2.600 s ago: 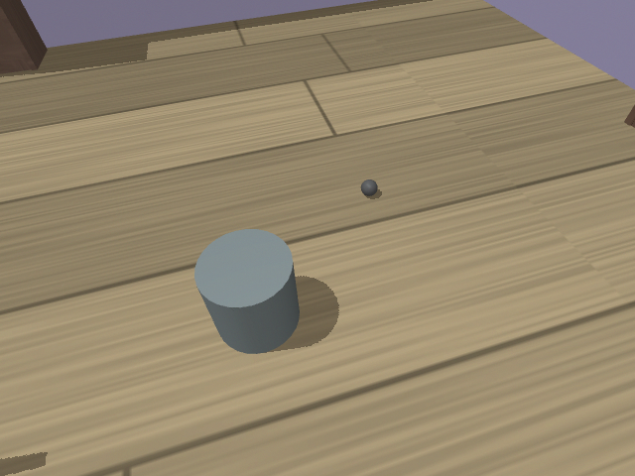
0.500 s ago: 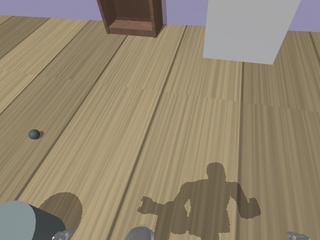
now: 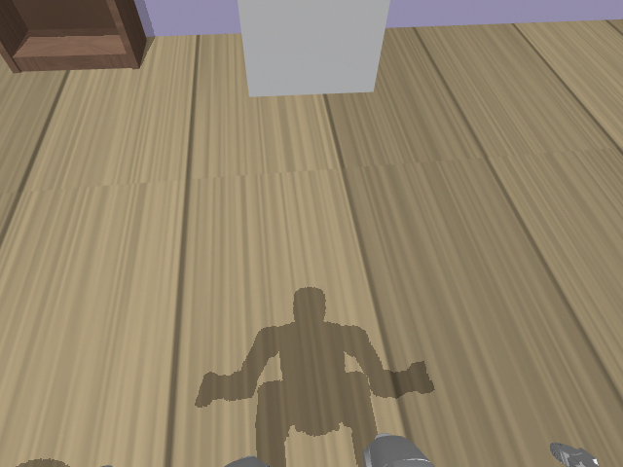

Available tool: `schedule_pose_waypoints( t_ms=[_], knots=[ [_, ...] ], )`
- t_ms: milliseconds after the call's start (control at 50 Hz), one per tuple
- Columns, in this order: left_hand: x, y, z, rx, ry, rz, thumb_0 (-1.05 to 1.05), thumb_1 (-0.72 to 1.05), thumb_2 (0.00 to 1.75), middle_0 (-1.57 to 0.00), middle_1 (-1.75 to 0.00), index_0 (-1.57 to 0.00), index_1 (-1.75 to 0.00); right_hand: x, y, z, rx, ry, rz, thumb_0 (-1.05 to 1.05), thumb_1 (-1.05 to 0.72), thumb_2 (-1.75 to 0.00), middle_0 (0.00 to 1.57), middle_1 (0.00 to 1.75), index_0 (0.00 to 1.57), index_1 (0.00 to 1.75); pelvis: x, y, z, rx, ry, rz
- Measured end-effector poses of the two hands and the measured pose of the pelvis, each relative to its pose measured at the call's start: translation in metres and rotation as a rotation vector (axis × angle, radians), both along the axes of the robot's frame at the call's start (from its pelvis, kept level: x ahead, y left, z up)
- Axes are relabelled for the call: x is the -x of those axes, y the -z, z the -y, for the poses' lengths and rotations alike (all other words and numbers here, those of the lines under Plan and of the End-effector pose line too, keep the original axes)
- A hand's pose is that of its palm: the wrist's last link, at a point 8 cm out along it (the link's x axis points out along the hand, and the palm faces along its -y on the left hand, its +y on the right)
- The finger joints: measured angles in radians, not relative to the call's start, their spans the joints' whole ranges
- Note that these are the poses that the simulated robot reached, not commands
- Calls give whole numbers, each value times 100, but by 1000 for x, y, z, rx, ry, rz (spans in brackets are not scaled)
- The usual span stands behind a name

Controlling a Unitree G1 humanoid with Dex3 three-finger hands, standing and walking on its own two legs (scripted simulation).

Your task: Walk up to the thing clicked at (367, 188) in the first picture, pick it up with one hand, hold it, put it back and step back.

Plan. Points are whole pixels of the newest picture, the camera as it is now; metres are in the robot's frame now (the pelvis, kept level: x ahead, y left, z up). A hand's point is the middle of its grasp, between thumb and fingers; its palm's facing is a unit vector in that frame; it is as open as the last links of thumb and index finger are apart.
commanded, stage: walk up
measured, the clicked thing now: out of the picture +0.49 +1.28 -0.73
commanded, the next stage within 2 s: stand in 1.54 s
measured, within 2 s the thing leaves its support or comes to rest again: neither
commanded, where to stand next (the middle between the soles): +0.05 -0.04 m, yaw -23 degrees
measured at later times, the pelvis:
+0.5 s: pelvis -0.02 -0.03 -0.02, yaw -13 degrees
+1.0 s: pelvis -0.01 -0.04 -0.01, yaw -22 degrees
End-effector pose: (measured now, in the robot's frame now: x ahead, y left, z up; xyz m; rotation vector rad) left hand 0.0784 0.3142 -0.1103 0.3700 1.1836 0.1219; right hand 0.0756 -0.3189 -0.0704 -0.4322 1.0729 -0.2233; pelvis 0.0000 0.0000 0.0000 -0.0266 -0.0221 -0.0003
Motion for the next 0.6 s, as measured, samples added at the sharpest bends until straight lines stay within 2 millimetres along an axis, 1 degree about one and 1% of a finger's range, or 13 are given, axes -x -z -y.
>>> schedule_pose_waypoints(
  t_ms=[80,140,200,280,360,440,520,560,600],
  knots=[
    [-12,-3,11,-33,54,14,1,91,90,-20,-30,-21,-30,27,15,21,-12,61,0,0,-90,-90,20,30,21,30,5,9,11,-10,51,6],
    [-20,-5,23,-69,81,52,1,91,90,-20,-30,-21,-30,44,34,39,-28,104,4,0,-90,-90,20,30,21,30,11,20,24,-9,85,14],
    [-23,-12,36,-89,107,85,1,91,90,-20,-30,-21,-30,58,49,48,-50,166,-15,0,-90,-90,20,30,20,30,15,23,33,-5,107,26],
    [-27,-23,48,-97,131,91,1,91,90,-20,-30,-21,-30,70,53,46,-88,208,-16,1,-90,-90,20,30,20,30,17,15,38,-29,167,20],
    [-39,-24,54,-97,158,112,1,90,90,-20,-30,-21,-30,83,52,42,-95,211,-38,0,-90,-90,20,30,20,30,18,13,40,-27,197,7],
    [-51,-16,56,-79,188,127,1,90,90,-20,-30,-21,-30,96,50,39,-72,223,-70,0,-90,-90,20,30,20,30,16,16,37,-20,217,-4],
    [-59,1,53,-45,206,113,1,90,90,-20,-30,-21,-30,104,46,34,-36,245,-69,0,-90,-90,20,30,20,30,15,21,28,-29,231,-1],
    [-63,9,55,-28,203,96,1,90,90,-20,-30,-21,-30,109,40,28,-27,255,-58,0,-90,-90,20,30,20,30,15,20,24,-52,249,8],
    [-66,11,60,-15,224,73,1,91,90,-20,-30,-21,-30,114,34,24,-27,271,-46,0,-90,-90,20,30,20,30,14,16,22,-29,259,7]
  ],
)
